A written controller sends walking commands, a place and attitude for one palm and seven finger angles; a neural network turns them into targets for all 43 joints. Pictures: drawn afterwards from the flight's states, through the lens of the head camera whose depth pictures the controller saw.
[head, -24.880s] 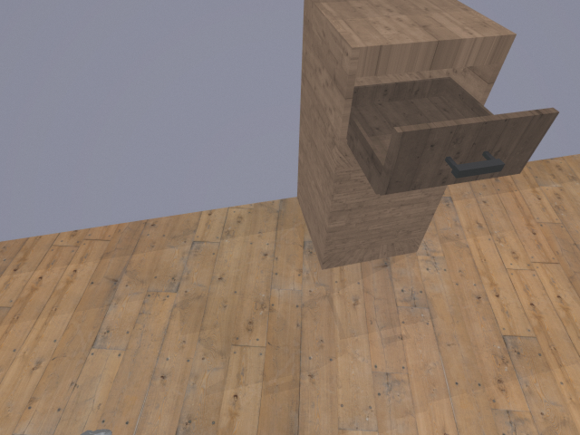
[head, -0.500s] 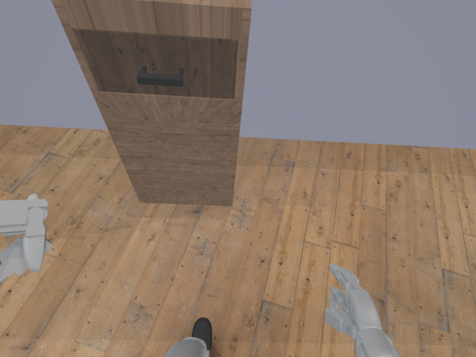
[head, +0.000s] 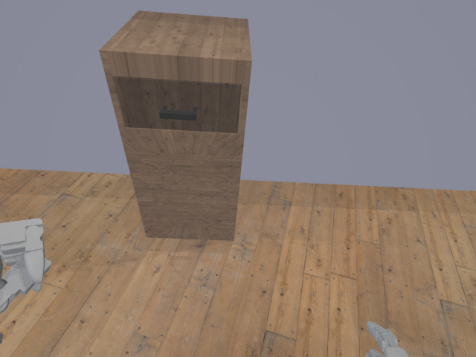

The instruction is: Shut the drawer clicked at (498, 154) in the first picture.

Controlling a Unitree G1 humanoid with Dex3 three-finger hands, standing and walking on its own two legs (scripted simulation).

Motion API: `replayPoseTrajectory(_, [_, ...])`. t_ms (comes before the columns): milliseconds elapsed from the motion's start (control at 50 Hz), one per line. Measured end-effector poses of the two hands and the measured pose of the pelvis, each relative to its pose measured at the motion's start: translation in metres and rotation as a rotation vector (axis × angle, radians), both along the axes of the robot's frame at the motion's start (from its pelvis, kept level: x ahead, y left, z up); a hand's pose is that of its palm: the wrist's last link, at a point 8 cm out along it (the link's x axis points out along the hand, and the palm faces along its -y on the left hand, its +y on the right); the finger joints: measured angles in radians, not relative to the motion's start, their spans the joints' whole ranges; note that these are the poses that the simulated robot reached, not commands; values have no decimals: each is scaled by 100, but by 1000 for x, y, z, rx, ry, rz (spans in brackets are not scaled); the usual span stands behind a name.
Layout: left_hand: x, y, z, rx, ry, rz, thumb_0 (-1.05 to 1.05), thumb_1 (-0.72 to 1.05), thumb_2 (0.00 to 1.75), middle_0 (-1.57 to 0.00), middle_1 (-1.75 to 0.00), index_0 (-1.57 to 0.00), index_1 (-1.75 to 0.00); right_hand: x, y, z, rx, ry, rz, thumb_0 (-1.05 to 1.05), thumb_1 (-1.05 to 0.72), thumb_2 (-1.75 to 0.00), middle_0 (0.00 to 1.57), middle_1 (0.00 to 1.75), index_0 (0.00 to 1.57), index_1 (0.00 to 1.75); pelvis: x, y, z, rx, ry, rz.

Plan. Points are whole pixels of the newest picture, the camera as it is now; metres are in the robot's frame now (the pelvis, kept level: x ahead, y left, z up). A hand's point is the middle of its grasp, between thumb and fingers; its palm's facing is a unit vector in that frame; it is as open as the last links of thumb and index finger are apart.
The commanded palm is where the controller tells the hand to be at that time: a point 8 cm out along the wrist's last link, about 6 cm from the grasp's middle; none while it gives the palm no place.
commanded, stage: stop stepping back and stand still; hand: left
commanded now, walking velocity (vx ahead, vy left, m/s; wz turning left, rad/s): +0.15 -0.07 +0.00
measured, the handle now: (179, 111) +0.83 +0.23 -0.01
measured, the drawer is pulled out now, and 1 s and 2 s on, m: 0.00 0.00 0.00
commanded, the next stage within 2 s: let the arm hang, fingers relaxed in 0.64 s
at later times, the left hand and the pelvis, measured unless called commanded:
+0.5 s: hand out of the picture +0.15 +0.29 +0.17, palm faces +0.45 -0.81 -0.38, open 3.2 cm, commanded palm +0.09 +0.31 +0.19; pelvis -0.03 +0.03 +0.00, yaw +2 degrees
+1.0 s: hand out of the picture +0.04 +0.23 -0.15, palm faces +0.05 -0.98 -0.21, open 3.0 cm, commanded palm none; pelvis -0.04 +0.04 +0.00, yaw +4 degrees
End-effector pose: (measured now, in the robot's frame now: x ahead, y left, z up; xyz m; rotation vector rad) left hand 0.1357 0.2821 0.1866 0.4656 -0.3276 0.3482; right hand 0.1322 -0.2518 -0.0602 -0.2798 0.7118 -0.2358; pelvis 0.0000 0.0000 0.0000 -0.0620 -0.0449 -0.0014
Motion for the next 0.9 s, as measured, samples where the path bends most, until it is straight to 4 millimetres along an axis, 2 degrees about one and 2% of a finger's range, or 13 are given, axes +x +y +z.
replayPoseTrajectory(60, [1, 11, -6, -34, -29, 21, 1, 88, 90, -141, -160, -141, -159, -7, 13, -7, 7, 5, -3, 1, -90, -90, 20, 30, 20, 30, -5, 7, -5, 0, -18, -9])
replayPoseTrajectory(120, [5, 15, -5, -45, -13, 31, 1, 88, 90, -141, -160, -141, -160, -14, 31, -6, 52, -1, 13, 1, -90, -90, 20, 30, 20, 30, -14, 8, 1, 14, -21, -5])
replayPoseTrajectory(220, [-13, 2, 10, 29, 36, -18, 1, 89, 90, -140, -160, -141, -160, -21, 54, -1, 125, -15, 76, 1, -90, -90, 21, 30, 20, 30, -26, 5, 8, 44, 12, 4])
replayPoseTrajectory(280, [-28, -1, 15, 48, 42, -41, 1, 88, 90, -140, -160, -141, -159, -24, 55, -6, 121, 25, 93, 1, -90, -90, 21, 30, 20, 30, -33, 8, 7, 47, 17, -3])
replayPoseTrajectory(320, [-33, 5, 15, 39, 26, -20, 1, 88, 90, -141, -160, -141, -159, -27, 52, -7, 106, 53, 87, 1, -90, -90, 21, 30, 20, 30, -31, 10, 9, 51, 21, 4])
replayPoseTrajectory(420, [-32, 30, 1, -12, 4, 73, 1, 88, 90, -141, -160, -141, -159, -24, 41, -12, 31, 52, 72, 1, -90, -90, 21, 30, 20, 30, -26, 24, 1, 28, 23, 46])
replayPoseTrajectory(480, [-28, 39, -6, -24, 35, 87, 1, 88, 90, -141, -160, -141, -160, -18, 43, -9, 23, 42, 63, 1, -90, -90, 21, 30, 20, 30, -28, 30, 2, 52, 6, 37])
replayPoseTrajectory(640, [-24, 31, 9, 58, 77, 24, 1, 88, 90, -141, -160, -141, -160, 1, 65, 2, 84, -24, 117, 1, -90, -90, 20, 30, 20, 30, -28, 30, 10, 46, 25, 36])
replayPoseTrajectory(740, [-24, 33, 5, 44, 113, 33, 1, 88, 90, -141, -160, -141, -159, 10, 72, 0, 104, -19, 122, 1, -90, -90, 21, 30, 20, 30, -25, 32, 11, 40, 29, 32])
replayPoseTrajectory(760, [-21, 35, -4, 52, 144, 29, 1, 88, 90, -140, -160, -141, -159, 11, 71, -3, 113, -18, 140, 1, -90, -90, 21, 30, 20, 30, -26, 34, 10, 38, 36, 37])
replayPoseTrajectory(800, [-10, 46, -50, 3, 323, 43, 0, 89, 90, -140, -159, -141, -159, 13, 68, -17, 130, 25, 169, 1, -90, -90, 21, 30, 20, 30, -28, 38, 6, 39, 45, 49])
replayPoseTrajectory(840, [-7, 55, -116, -106, 571, 95, 0, 89, 90, -138, -157, -139, -157, 10, 63, -33, 133, 88, 169, 0, -90, -90, 21, 30, 20, 30, -31, 41, 2, 41, 46, 57])
replayPoseTrajectory(900, [-30, 48, -211, -275, 940, 154, 0, 90, 90, -132, -152, -132, -152, -7, 57, -46, 126, 177, 143, 0, -90, -90, 21, 30, 20, 30, -34, 41, -1, 47, 35, 64])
